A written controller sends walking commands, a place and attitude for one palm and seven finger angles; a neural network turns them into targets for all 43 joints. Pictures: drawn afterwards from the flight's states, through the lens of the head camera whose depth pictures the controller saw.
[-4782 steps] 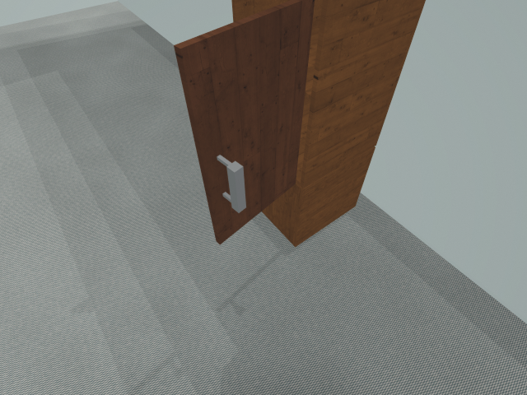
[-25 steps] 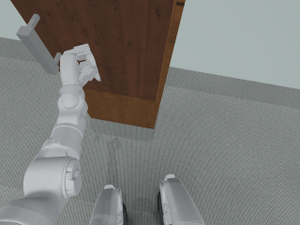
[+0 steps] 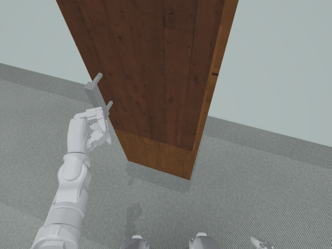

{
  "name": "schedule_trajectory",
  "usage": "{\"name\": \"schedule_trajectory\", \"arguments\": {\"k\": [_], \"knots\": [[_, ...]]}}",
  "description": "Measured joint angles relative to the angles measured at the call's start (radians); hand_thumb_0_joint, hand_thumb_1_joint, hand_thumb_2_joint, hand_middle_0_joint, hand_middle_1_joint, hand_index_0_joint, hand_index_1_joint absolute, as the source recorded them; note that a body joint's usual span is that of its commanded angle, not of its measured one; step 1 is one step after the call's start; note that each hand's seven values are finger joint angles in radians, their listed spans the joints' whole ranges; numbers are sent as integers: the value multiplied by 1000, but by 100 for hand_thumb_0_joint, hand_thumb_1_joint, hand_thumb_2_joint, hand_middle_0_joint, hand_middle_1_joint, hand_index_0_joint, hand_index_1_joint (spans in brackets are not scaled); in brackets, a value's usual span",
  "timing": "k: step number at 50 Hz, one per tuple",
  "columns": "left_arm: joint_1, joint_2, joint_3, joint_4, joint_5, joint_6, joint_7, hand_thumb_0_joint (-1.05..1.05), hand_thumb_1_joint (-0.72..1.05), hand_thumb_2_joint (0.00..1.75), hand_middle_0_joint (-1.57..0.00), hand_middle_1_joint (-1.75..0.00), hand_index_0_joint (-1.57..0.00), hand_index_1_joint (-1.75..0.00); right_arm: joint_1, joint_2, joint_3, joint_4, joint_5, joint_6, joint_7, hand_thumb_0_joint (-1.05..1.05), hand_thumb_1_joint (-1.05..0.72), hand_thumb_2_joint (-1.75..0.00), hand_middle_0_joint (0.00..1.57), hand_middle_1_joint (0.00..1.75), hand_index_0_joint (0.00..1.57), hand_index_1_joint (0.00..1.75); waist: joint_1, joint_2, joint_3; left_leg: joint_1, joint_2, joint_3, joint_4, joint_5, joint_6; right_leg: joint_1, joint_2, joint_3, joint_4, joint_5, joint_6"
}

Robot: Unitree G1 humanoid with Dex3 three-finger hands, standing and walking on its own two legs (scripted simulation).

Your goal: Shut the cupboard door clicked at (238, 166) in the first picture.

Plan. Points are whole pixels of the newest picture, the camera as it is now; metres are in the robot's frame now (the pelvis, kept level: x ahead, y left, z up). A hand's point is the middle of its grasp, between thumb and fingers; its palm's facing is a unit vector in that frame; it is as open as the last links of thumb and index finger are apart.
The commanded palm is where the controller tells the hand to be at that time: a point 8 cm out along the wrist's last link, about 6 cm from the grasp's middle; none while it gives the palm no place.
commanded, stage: draw the hand back to the body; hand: left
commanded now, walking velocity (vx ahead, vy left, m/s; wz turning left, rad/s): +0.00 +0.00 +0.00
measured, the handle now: (101, 96) +0.55 +0.22 -0.02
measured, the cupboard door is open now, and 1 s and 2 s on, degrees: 0 0 0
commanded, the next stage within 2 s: step back with the hand held close in 1.26 s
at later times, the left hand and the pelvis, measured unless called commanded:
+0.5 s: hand (36, 160) +0.27 +0.23 +0.15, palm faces +0.25 -0.93 -0.26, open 3.5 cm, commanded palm +0.22 +0.27 +0.16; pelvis +0.00 +0.02 +0.05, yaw +0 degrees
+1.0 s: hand out of the picture +0.19 +0.29 +0.24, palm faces +0.51 -0.75 -0.41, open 6.9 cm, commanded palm +0.15 +0.32 +0.24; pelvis +0.01 +0.02 +0.07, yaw +1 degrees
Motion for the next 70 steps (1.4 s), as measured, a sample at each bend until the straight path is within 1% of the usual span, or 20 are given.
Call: {"name": "schedule_trajectory", "arguments": {"k": [2, 5, 10, 11, 13, 17, 19, 22, 27, 33, 41, 47, 50, 55, 60, 65, 70], "knots": [[16, 5, -10, -17, -16, 2, -21, 2, 90, 90, -130, -150, -130, -150, -10, -3, 5, 10, 4, -13, -11, 1, -91, -90, 20, 30, 20, 30, 4, -5, 2, 36, -2, -13, -21, 11, -3, 45, -1, -14, -28, 9, -2], [39, 13, -24, -40, -26, 13, -59, 2, 90, 90, -130, -150, -130, -150, -36, -12, 7, 13, 10, -27, -22, 1, -91, -90, 20, 30, 20, 30, 3, -11, 8, 81, -2, -24, -40, 21, -4, 98, -1, -24, -57, 21, -3], [137, 20, -29, -115, -45, 67, -110, 2, 90, 90, -127, -148, -128, -148, -70, -27, 7, -20, 21, -41, -36, 1, -91, -90, 20, 30, 20, 30, 0, -6, 19, 165, -1, -10, -86, 39, 3, 178, 2, -11, -105, 45, 3], [163, 26, -34, -141, -24, 86, -92, 2, 90, 90, -126, -146, -127, -146, -75, -24, 5, -27, 23, -37, -42, 1, -91, -90, 20, 30, 20, 30, 3, -8, 23, 189, -2, -2, -102, 44, 5, 197, 1, -4, -116, 50, 5], [222, 44, -48, -206, 19, 143, -33, 2, 90, 90, -123, -143, -124, -143, -84, -13, 4, -38, 24, -20, -61, 1, -91, -90, 20, 30, 20, 30, 8, -11, 31, 247, -7, 11, -149, 62, 4, 246, -2, 9, -151, 63, 8], [316, 71, -60, -322, 63, 235, 61, 2, 90, 90, -115, -134, -116, -134, -92, 2, 14, -46, 26, -10, -95, 1, -91, -90, 20, 30, 20, 30, 23, -3, 50, 356, -14, 17, -243, 99, 13, 354, -6, 14, -240, 98, 14], [342, 82, -55, -365, 72, 265, 93, 2, 90, 90, -110, -129, -111, -129, -97, 7, 23, -39, 25, -12, -106, 1, -91, -90, 20, 30, 20, 30, 33, 0, 63, 405, -16, 16, -283, 116, 16, 404, -8, 12, -281, 115, 17], [375, 93, -39, -420, 80, 295, 124, 2, 90, 90, -103, -121, -104, -121, -105, 12, 37, -22, 24, -22, -114, 1, -91, -90, 20, 30, 20, 30, 48, 4, 82, 473, -19, 14, -340, 139, 18, 475, -10, 10, -341, 139, 20], [458, 95, -15, -526, 83, 325, 144, 2, 90, 90, -90, -107, -90, -107, -112, 16, 53, 1, 18, -52, -112, 1, -91, -90, 20, 30, 20, 30, 65, 15, 106, 571, -25, 15, -425, 171, 23, 576, -13, 10, -429, 172, 26], [568, 106, 26, -663, 88, 339, 147, 2, 90, 90, -74, -89, -74, -89, -113, 21, 58, 26, 5, -94, -101, 1, -91, -90, 20, 30, 20, 30, 80, 21, 121, 651, -30, 17, -500, 198, 26, 655, -16, 11, -501, 197, 30], [681, 146, 145, -823, 87, 333, 153, 2, 90, 90, -52, -65, -53, -65, -112, 18, 46, 55, -7, -133, -87, 1, -91, -90, 20, 30, 20, 30, 101, 33, 126, 699, -29, 14, -545, 212, 24, 705, -14, 8, -549, 211, 31], [742, 166, 227, -891, 83, 316, 158, 2, 90, 90, -36, -47, -36, -47, -112, 12, 33, 72, -8, -150, -83, 1, -91, -90, 20, 30, 20, 30, 113, 42, 127, 711, -27, 13, -556, 215, 21, 716, -11, 6, -557, 213, 28], [738, 151, 230, -884, 86, 314, 161, 1, 90, 90, -30, -41, -30, -41, -113, 6, 28, 79, -8, -155, -82, 1, -91, -90, 20, 30, 20, 30, 118, 46, 135, 712, -27, 9, -558, 219, 20, 718, -11, 2, -558, 214, 27], [717, 120, 195, -852, 90, 328, 160, 1, 90, 90, -24, -34, -24, -34, -115, 0, 24, 89, -12, -158, -88, 1, -91, -90, 20, 30, 20, 30, 116, 43, 148, 710, -27, 7, -566, 228, 17, 711, -11, 0, -553, 215, 22], [730, 130, 183, -864, 91, 329, 157, 2, 90, 90, -22, -32, -22, -32, -107, 9, 24, 97, -14, -167, -95, 1, -91, -90, 20, 30, 20, 30, 106, 30, 141, 717, -17, 10, -568, 226, 9, 714, -2, 3, -553, 213, 15], [731, 148, 199, -879, 90, 313, 158, 2, 89, 90, -21, -31, -22, -31, -104, 9, 21, 100, -13, -178, -97, 1, -91, -90, 20, 30, 20, 30, 98, 33, 138, 726, -8, 12, -566, 220, 4, 725, 8, 5, -557, 213, 10], [727, 151, 215, -861, 85, 304, 153, 1, 89, 90, -21, -31, -21, -31, -111, 7, 15, 98, -10, -172, -95, 1, -91, -90, 20, 30, 20, 30, 95, 37, 145, 727, -4, 16, -572, 225, 2, 723, 12, 8, -563, 218, 8]]}}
